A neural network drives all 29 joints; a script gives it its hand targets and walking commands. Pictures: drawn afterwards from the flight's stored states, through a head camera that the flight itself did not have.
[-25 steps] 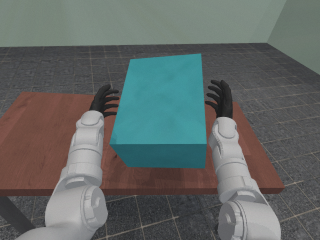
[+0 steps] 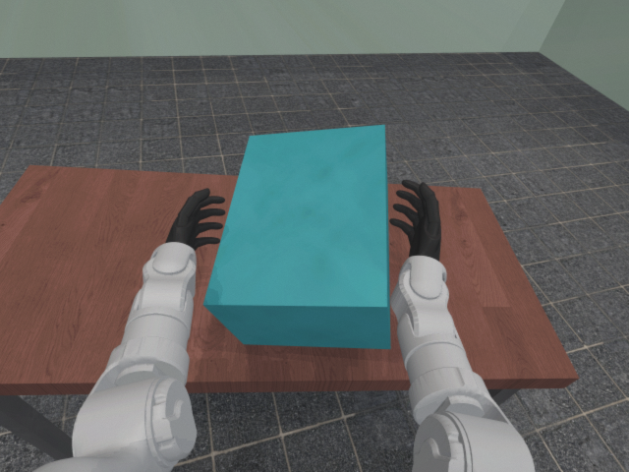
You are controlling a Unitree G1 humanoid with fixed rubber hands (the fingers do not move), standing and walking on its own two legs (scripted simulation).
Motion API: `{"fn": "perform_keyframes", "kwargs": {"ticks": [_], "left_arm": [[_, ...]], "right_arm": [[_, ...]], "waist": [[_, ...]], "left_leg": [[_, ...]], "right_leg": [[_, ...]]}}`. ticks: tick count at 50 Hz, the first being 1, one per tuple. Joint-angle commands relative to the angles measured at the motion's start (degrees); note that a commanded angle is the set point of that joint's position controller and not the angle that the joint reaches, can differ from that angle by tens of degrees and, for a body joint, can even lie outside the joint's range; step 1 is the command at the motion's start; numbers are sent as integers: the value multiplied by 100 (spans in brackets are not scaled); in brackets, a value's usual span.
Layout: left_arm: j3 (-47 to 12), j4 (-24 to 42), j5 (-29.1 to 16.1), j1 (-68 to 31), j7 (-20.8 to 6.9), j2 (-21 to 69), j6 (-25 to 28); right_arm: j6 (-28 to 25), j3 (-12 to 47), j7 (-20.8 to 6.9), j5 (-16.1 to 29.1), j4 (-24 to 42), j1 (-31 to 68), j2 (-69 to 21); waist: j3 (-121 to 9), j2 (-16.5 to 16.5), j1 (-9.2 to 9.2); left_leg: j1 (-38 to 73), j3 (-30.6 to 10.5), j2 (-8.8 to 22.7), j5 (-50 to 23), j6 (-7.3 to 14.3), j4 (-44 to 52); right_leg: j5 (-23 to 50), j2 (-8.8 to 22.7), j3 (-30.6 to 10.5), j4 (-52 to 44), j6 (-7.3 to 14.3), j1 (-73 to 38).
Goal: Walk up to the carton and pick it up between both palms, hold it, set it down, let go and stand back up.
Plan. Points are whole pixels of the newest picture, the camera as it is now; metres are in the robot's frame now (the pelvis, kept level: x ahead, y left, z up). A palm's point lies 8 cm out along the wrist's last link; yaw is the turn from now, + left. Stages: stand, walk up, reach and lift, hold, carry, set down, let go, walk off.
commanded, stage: set down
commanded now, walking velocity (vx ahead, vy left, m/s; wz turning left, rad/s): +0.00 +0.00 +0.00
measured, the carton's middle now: (314, 234) +0.46 -0.03 +0.02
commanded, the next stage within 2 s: none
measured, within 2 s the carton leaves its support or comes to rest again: neither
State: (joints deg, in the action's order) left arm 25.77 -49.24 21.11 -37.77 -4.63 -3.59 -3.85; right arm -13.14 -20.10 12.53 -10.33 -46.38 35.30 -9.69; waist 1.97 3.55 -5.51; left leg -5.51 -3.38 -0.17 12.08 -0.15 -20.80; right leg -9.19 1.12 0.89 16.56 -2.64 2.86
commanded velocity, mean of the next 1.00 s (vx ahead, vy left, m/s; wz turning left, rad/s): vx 0.00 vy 0.00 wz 0.00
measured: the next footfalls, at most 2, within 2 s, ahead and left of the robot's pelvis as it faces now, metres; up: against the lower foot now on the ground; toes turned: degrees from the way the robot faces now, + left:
none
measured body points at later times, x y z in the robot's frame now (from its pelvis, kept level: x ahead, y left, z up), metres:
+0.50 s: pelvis -0.01 +0.00 +0.00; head +0.00 +0.03 +0.45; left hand +0.41 +0.14 +0.05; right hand +0.35 -0.18 +0.08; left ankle -0.01 +0.11 -0.75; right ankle -0.02 -0.14 -0.75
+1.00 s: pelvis +0.02 +0.00 +0.00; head +0.04 +0.05 +0.45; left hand +0.44 +0.15 +0.04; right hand +0.37 -0.16 +0.06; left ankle -0.01 +0.11 -0.75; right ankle -0.02 -0.14 -0.75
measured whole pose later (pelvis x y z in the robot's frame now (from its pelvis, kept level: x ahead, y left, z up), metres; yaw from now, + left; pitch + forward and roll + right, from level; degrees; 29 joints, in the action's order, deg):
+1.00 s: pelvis +0.02 +0.00 +0.00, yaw -1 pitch -1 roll -1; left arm 25.3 -69.9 20.9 -45.6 -5.0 -9.6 9.2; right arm -21.3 -26.9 16.0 -18.1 -59.6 35.3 -10.2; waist 2.6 5.5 -5.5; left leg -6.4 -2.3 -0.1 13.6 0.0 -20.8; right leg -10.3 1.2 0.9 15.4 -2.2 3.5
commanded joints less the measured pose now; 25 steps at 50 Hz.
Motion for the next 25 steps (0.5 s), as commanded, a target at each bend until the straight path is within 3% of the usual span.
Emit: {"fn": "perform_keyframes", "kwargs": {"ticks": [1,3,5,9,10,12,14,15,16,18,20,21,22,25], "left_arm": [[-2583,1083,-736,-4642,-852,3307,1043],[-2674,1138,-790,-4927,-800,3406,1175],[-2438,825,-693,-4975,-811,3387,1302],[-2023,185,-509,-4683,-888,3308,1374],[-1719,-53,-330,-4594,-939,3154,1309],[-1628,-317,-228,-4569,-1056,3133,1199],[-1488,-222,-121,-4589,-1072,3035,1214],[-1514,-256,-189,-4712,-1081,2926,1228],[-1461,-282,-119,-4689,-1075,2893,1236],[-1278,-330,-47,-4726,-1028,2715,1269],[-1282,-311,-173,-4953,-999,2588,1397],[-1356,-388,-254,-5009,-984,2697,1444],[-1240,-470,-215,-4964,-964,2668,1541],[-1281,-629,-341,-5149,-985,2516,1776]], "right_arm": [[-580,2244,-887,-387,-73,3117,-3409],[-667,2143,-935,-410,-157,3280,-3417],[-690,2009,-954,-561,-230,3367,-3422],[-680,1635,-963,-756,-571,3284,-3414],[-580,1424,-975,-822,-829,3047,-3321],[-486,1064,-951,-932,-942,3108,-3259],[-437,993,-934,-1003,-1111,2928,-3152],[-453,1006,-907,-1033,-1084,2905,-3246],[-478,950,-923,-1008,-1129,2983,-3252],[-464,911,-972,-1015,-1059,3136,-3210],[-505,1032,-1027,-1071,-728,3397,-3318],[-574,965,-1026,-1147,-605,3491,-3274],[-610,1099,-1052,-1176,-613,3505,-3432],[-677,1162,-1034,-1273,-507,3544,-3575]], "waist": [[-3418,-873,162],[-3596,-923,207],[-3481,-759,309],[-2868,-557,338],[-2325,-624,395],[-1930,-703,333],[-1746,-738,329],[-1897,-732,355],[-1931,-926,431],[-1977,-899,547],[-2394,-650,647],[-2599,-565,542],[-2702,-466,690],[-3026,-314,607]], "left_leg": [[642,1062,-1,-3695,-525,33],[575,1064,12,-3344,-527,78],[450,1090,15,-2984,-458,154],[-4,1137,-23,-2230,-307,358],[-104,1142,-28,-1841,-258,507],[-243,1183,-30,-1280,-229,664],[-98,1153,-34,-1268,-218,711],[-173,1229,-62,-1378,-224,645],[-130,1220,-47,-1480,-256,653],[-116,1261,-65,-1311,-208,672],[-289,1298,-69,-1111,-124,682],[-440,1261,-68,-1113,-128,674],[-628,1273,-60,-1089,-81,675],[-976,1256,-92,-869,-2,650]], "right_leg": [[3269,-322,407,297,-9,-1518],[2571,-308,411,146,55,-1308],[2345,-290,366,81,79,-1318],[2112,-175,256,42,56,-1441],[1671,-122,253,-50,69,-1497],[1081,-130,307,-166,84,-1316],[963,-134,358,-187,66,-1318],[1177,-118,328,-138,28,-1353],[1124,-126,324,-138,52,-1262],[1009,-114,298,-176,37,-1275],[1150,-115,261,-77,1,-1405],[1321,-118,298,-13,-15,-1449],[1504,-71,210,60,-19,-1595],[1924,5,151,225,-121,-1795]]}}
